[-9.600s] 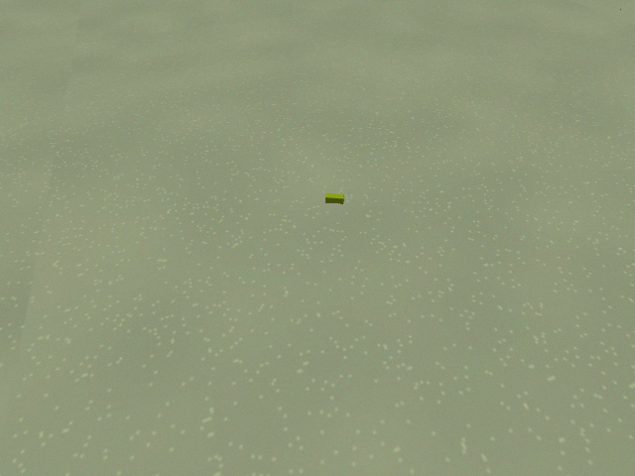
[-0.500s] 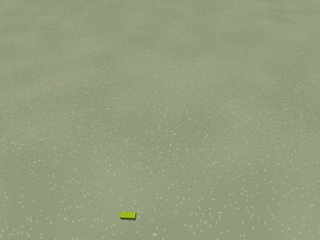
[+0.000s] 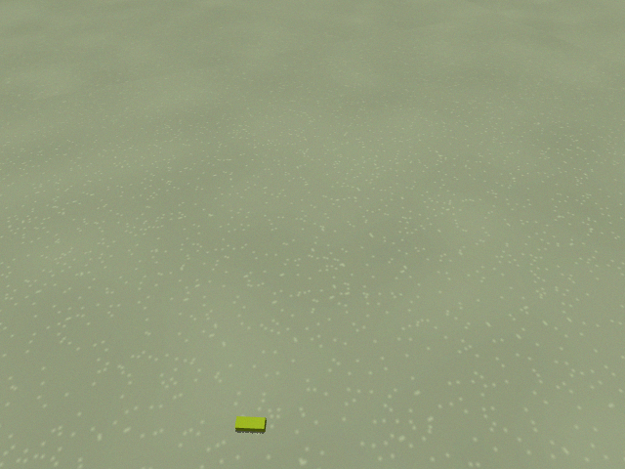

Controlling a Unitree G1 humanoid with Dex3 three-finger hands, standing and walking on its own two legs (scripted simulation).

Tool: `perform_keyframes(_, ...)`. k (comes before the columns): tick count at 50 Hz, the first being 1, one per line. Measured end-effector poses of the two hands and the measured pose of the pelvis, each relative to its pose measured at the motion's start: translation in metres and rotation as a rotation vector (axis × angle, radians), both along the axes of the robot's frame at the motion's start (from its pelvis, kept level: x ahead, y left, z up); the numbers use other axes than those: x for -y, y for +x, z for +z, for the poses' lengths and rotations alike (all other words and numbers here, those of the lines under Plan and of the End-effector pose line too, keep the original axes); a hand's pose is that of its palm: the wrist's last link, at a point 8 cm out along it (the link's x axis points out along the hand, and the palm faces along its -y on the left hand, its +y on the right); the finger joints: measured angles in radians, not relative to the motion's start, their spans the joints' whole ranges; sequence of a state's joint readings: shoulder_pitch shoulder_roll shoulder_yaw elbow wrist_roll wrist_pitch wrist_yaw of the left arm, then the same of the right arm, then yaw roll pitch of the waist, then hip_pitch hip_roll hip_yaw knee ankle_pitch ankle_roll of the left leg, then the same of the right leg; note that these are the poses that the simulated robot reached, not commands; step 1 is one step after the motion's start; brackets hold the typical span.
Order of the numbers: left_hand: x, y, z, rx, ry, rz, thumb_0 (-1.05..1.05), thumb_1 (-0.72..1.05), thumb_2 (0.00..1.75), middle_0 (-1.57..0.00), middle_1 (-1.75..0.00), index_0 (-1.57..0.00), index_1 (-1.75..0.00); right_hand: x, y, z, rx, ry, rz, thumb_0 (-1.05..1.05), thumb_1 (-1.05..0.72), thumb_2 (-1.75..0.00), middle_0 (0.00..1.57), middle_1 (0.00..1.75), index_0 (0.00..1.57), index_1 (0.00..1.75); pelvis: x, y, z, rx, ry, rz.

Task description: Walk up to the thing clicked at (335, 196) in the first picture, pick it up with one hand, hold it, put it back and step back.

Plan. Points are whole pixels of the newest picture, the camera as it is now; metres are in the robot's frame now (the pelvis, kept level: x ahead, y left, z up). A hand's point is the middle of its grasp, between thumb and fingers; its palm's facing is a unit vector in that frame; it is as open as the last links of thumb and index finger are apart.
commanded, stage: stand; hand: left
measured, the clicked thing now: (250, 424) +0.40 +0.23 -0.77
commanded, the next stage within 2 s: walk up in 0.22 s
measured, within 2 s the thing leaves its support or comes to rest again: neither
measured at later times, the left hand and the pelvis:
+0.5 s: hand out of the picture +0.06 +0.29 -0.17, palm faces -0.02 -0.92 -0.38, open 7.4 cm; pelvis -0.06 +0.02 -0.02, yaw +0 degrees
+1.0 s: hand out of the picture -0.05 +0.28 -0.18, palm faces -0.10 -0.91 -0.40, open 7.4 cm; pelvis -0.17 +0.02 -0.04, yaw -5 degrees
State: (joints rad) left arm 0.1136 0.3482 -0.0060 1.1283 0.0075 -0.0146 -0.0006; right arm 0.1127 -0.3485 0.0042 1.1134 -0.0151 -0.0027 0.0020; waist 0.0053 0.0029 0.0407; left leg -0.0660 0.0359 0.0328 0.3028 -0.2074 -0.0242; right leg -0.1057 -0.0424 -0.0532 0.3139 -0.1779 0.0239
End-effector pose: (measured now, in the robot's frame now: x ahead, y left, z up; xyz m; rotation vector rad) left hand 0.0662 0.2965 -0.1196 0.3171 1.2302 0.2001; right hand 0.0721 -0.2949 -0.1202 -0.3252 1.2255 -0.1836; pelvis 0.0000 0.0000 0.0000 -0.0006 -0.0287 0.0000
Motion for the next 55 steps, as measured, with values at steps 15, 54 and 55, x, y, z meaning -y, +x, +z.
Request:
perform_keyframes(15,-0.006,-0.006,-0.003,0.004,0.006,0.028,0.01,0.91,0.90,-0.20,-0.30,-0.21,-0.30,0.003,-0.007,-0.002,-0.016,-0.003,-0.022,0.00,-0.90,-0.90,0.20,0.30,0.20,0.30,0.000,-0.013,-0.004,-0.004,-0.001,0.001)
perform_keyframes(54,-0.014,-0.148,-0.008,0.039,0.054,-0.082,0.01,0.91,0.90,-0.20,-0.30,-0.20,-0.30,0.014,-0.168,-0.018,0.083,-0.061,-0.068,0.00,-0.90,-0.90,0.20,0.30,0.20,0.30,-0.010,-0.186,-0.028,0.006,0.013,-0.079)
perform_keyframes(55,-0.012,-0.154,-0.004,0.043,0.055,-0.080,0.01,0.91,0.90,-0.20,-0.30,-0.21,-0.30,0.015,-0.172,-0.017,0.088,-0.058,-0.066,0.00,-0.90,-0.90,0.20,0.30,0.20,0.30,-0.010,-0.190,-0.025,0.002,0.020,-0.078)
